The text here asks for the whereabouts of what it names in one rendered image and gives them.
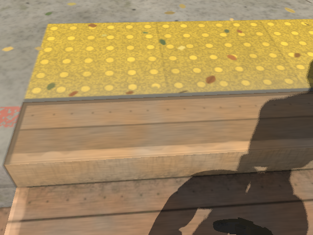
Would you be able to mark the robot right hand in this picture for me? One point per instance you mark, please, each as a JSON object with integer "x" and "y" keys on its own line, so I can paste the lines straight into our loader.
{"x": 240, "y": 226}

